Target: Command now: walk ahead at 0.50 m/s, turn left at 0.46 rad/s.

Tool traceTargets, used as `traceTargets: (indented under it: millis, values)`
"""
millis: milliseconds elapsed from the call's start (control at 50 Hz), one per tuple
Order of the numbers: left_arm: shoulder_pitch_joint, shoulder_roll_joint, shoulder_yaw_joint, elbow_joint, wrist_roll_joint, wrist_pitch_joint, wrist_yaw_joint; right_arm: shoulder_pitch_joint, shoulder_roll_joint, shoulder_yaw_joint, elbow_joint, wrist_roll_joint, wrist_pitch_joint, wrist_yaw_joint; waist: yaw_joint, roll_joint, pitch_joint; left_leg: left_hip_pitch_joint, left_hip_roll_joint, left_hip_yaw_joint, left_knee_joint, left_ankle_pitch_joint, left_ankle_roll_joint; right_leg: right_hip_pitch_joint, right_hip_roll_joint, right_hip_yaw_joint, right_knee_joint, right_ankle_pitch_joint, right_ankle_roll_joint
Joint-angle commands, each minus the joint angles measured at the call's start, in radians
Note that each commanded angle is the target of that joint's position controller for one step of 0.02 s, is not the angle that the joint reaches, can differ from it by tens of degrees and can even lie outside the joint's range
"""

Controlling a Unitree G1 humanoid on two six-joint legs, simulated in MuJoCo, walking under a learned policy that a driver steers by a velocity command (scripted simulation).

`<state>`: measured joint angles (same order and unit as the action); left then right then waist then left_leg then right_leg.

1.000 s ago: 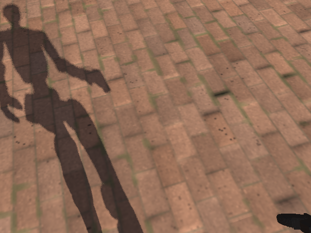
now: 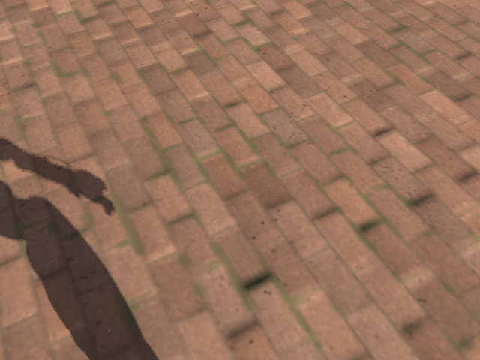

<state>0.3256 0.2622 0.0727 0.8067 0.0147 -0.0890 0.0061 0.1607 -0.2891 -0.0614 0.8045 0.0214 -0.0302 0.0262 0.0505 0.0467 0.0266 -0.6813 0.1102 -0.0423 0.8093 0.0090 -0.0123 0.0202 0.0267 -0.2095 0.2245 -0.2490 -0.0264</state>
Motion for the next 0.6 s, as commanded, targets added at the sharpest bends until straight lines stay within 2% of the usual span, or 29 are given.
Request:
traceTargets:
  millis: [20,80,120,140,160,180,200,220,240,260,280,300,320,360,400,460,520,560,600]
  values:
    - [-0.033,0.167,0.043,-0.047,-0.014,-0.005,0.011,-0.105,-0.026,0.005,-0.096,-0.002,-0.011,0.021,0.008,-0.073,0.083,-0.008,0.008,0.029,-0.109,0.037,0.025,-0.034,-0.306,0.05,-0.104,0.317,-0.139]
    - [-0.018,0.188,0.053,-0.025,-0.03,0.019,0.013,-0.143,-0.042,0.001,-0.135,-0.002,-0.01,0.037,0.006,-0.083,0.084,-0.015,-0.016,0.074,-0.162,-0.064,0.067,0.07,-0.331,0.02,-0.028,0.465,-0.118]
    - [-0.035,0.219,0.061,-0.027,-0.037,0.035,0.019,-0.095,-0.072,-0.015,-0.144,-0.001,-0.004,0.041,-0.037,-0.117,0.022,0.098,-0.082,0.138,-0.16,-0.163,0.106,0.103,-0.325,-0.006,0.108,0.808,-0.094]
    - [-0.048,0.231,0.063,-0.029,-0.041,0.044,0.021,-0.01,-0.101,-0.033,-0.132,0.003,-0.001,0.039,-0.089,-0.128,-0.033,0.214,-0.125,0.164,-0.161,-0.204,0.131,0.093,-0.313,-0.018,0.244,0.941,-0.079]
    - [-0.068,0.227,0.058,-0.033,-0.048,0.048,0.022,0.136,-0.15,-0.062,-0.099,0.006,0.002,0.029,-0.175,-0.11,-0.11,0.43,-0.172,0.17,-0.222,-0.159,0.168,0.017,-0.276,-0.042,0.448,0.938,-0.048]
    - [-0.052,0.192,0.043,-0.046,-0.03,0.04,0.024,0.284,-0.235,-0.098,-0.064,0.008,0.013,0.007,-0.232,-0.013,-0.195,0.721,-0.099,0.0,-0.26,-0.141,0.22,-0.21,-0.226,-0.042,0.748,0.644,0.003]
    - [0.048,0.038,-0.004,-0.097,0.005,0.013,0.01,0.245,-0.334,-0.11,-0.075,0.013,0.005,0.001,-0.094,0.244,-0.263,1.02,0.154,-0.582,-0.363,-0.312,0.416,-0.662,-0.006,0.065,1.101,-0.308,0.071]
    - [-0.056,0.11,0.0,-0.107,-0.03,-0.027,-0.003,0.265,-0.252,-0.084,-0.109,0.003,-0.014,0.009,-0.167,0.105,-0.375,1.073,0.215,-0.796,-0.511,-0.421,0.439,-0.768,0.007,0.3,1.192,-0.355,0.049]
    - [-0.152,0.157,0.013,-0.137,-0.065,-0.048,-0.01,0.233,-0.197,-0.069,-0.103,-0.005,-0.029,0.011,-0.178,0.056,-0.241,0.99,0.197,-0.662,-0.538,-0.358,0.387,-0.842,-0.041,0.31,1.166,-0.259,0.022]
    - [-0.165,0.147,0.008,-0.138,-0.054,-0.059,-0.004,0.175,-0.171,-0.061,-0.109,0.001,-0.037,0.011,-0.134,-0.02,-0.156,0.851,0.155,-0.543,-0.53,-0.261,0.352,-0.815,-0.087,0.307,1.079,-0.172,0.007]
    - [-0.165,0.152,0.014,-0.126,-0.024,-0.06,0.003,0.11,-0.135,-0.051,-0.121,0.001,-0.038,0.008,-0.094,-0.044,-0.101,0.719,0.116,-0.445,-0.533,-0.144,0.328,-0.752,-0.116,0.304,0.99,-0.124,0.013]
    - [-0.143,0.161,0.021,-0.12,-0.013,-0.051,0.003,0.074,-0.113,-0.041,-0.14,-0.014,-0.04,0.001,-0.06,-0.021,-0.091,0.634,0.091,-0.389,-0.55,-0.053,0.321,-0.679,-0.136,0.313,0.947,-0.087,0.019]
    - [-0.132,0.158,0.023,-0.12,-0.008,-0.038,0.001,0.062,-0.112,-0.04,-0.15,-0.017,-0.04,-0.003,-0.044,-0.014,-0.084,0.588,0.077,-0.364,-0.568,-0.002,0.322,-0.643,-0.139,0.309,0.909,-0.072,0.031]
    - [-0.135,0.128,0.016,-0.123,0.0,-0.018,0.001,0.073,-0.133,-0.045,-0.148,-0.011,-0.043,-0.014,-0.035,-0.023,-0.065,0.511,0.057,-0.296,-0.584,0.095,0.322,-0.622,-0.133,0.282,0.815,-0.037,0.064]
    - [-0.205,0.101,0.005,-0.146,0.002,-0.009,0.002,0.1,-0.161,-0.053,-0.14,-0.007,-0.04,-0.029,-0.053,-0.018,-0.035,0.461,0.023,-0.239,-0.591,0.111,0.301,-0.626,-0.113,0.263,0.671,0.074,0.093]
    - [-0.317,0.073,-0.01,-0.171,-0.004,-0.014,-0.008,0.135,-0.166,-0.055,-0.131,0.0,-0.029,-0.041,-0.101,0.022,-0.022,0.415,-0.035,-0.191,-0.573,0.004,0.245,-0.548,-0.061,0.252,0.428,0.285,0.103]
    - [-0.387,0.092,-0.007,-0.193,-0.021,-0.024,-0.021,0.187,-0.168,-0.057,-0.113,0.005,-0.019,-0.043,-0.13,0.039,-0.018,0.442,-0.013,-0.25,-0.541,-0.085,0.226,-0.503,-0.031,0.265,0.322,0.343,0.097]
    - [-0.388,0.12,0.003,-0.197,-0.023,-0.033,-0.029,0.201,-0.157,-0.055,-0.108,0.007,-0.013,-0.047,-0.123,0.049,-0.023,0.509,0.012,-0.313,-0.481,-0.117,0.214,-0.496,-0.029,0.292,0.273,0.299,0.078]
    - [-0.346,0.144,0.014,-0.189,-0.026,-0.043,-0.032,0.188,-0.158,-0.058,-0.112,0.003,-0.008,-0.05,-0.092,0.079,-0.027,0.547,0.032,-0.368,-0.419,-0.096,0.198,-0.451,-0.03,0.295,0.257,0.211,0.047]
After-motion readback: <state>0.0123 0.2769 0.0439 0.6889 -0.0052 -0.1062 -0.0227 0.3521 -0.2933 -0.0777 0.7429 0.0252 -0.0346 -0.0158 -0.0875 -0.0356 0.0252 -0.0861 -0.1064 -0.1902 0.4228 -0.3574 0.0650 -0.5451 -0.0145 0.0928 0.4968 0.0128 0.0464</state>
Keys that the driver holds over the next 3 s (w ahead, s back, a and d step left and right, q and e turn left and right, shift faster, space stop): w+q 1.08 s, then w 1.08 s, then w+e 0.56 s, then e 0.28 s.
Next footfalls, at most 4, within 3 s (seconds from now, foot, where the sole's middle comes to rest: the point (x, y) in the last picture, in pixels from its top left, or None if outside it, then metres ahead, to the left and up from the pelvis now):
0.18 left None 0.27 0.13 -0.78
0.64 right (262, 326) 0.59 0.01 -0.78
1.18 left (137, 290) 0.69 0.39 -0.78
1.70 right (146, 192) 1.07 0.43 -0.78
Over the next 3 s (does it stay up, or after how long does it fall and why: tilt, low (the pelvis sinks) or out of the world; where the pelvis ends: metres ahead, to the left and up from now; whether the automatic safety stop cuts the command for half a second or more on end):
stays up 1.38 0.82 0.00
